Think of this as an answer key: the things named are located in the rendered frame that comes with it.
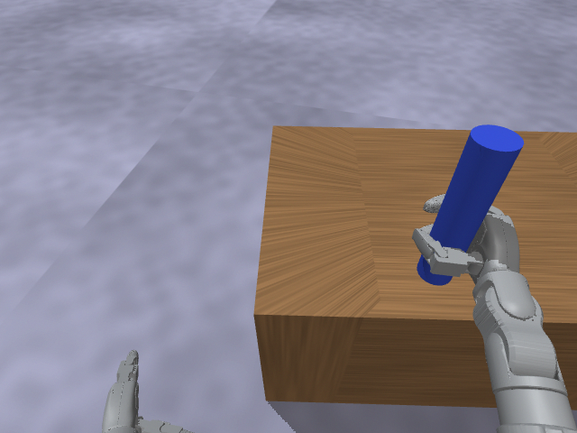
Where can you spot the left robot hand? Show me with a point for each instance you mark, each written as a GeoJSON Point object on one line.
{"type": "Point", "coordinates": [122, 404]}

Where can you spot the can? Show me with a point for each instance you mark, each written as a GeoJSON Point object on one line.
{"type": "Point", "coordinates": [487, 158]}

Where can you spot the right robot hand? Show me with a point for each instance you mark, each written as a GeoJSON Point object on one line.
{"type": "Point", "coordinates": [494, 247]}

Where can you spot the right robot arm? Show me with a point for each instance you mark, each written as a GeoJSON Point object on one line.
{"type": "Point", "coordinates": [524, 373]}

